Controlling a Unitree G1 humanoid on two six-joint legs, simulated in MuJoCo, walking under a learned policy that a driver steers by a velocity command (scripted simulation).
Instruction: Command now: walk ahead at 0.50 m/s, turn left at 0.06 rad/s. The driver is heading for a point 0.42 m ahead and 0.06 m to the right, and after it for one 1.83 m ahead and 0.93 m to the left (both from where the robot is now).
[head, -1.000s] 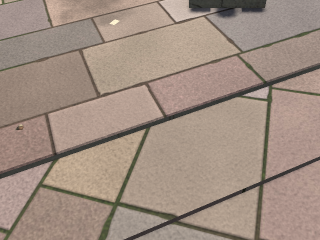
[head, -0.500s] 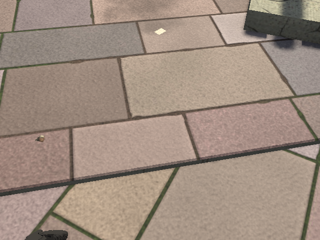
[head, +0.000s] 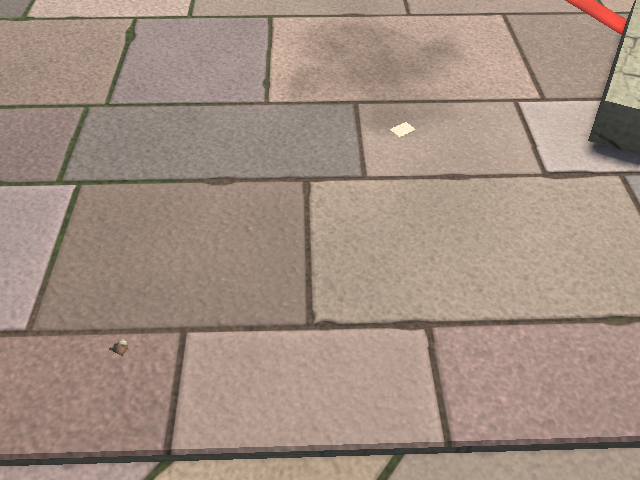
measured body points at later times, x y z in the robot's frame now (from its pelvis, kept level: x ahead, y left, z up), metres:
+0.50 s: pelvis +0.21 -0.02 +0.01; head +0.22 -0.02 +0.46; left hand +0.46 +0.17 -0.08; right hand +0.17 -0.29 -0.12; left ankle +0.07 +0.12 -0.72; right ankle +0.35 -0.17 -0.69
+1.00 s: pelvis +0.35 -0.08 +0.02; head +0.39 -0.07 +0.47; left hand +0.48 +0.20 -0.10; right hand +0.51 -0.34 -0.09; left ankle +0.41 +0.06 -0.68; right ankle +0.35 -0.17 -0.72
